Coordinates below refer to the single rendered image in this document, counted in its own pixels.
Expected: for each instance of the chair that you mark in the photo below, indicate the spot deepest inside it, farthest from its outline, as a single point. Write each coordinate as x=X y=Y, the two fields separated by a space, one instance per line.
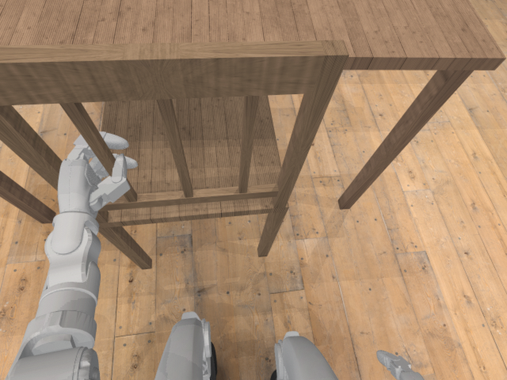
x=196 y=117

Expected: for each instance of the robot left upper arm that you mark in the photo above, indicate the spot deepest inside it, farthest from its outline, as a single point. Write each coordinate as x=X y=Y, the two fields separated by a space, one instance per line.
x=78 y=363

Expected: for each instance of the left robot hand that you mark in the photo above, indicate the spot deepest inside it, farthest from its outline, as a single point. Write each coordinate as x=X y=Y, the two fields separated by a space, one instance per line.
x=78 y=178

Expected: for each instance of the robot thigh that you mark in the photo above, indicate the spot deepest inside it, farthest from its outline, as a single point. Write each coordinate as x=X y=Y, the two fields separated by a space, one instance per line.
x=297 y=358
x=189 y=344

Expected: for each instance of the right robot thigh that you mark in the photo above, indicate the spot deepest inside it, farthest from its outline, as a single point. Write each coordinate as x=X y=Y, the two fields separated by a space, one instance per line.
x=297 y=358

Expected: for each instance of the table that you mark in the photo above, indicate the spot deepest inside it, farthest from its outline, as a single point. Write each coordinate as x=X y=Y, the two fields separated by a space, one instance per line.
x=444 y=35

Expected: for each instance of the right robot hand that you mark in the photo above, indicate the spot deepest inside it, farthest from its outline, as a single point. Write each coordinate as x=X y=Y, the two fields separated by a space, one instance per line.
x=398 y=366

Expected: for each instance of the robot left forearm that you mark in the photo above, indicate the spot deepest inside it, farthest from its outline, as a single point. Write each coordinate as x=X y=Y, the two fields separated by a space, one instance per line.
x=65 y=315

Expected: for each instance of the left robot thigh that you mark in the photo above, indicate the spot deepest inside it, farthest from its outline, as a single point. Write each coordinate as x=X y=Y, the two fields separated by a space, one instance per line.
x=189 y=344

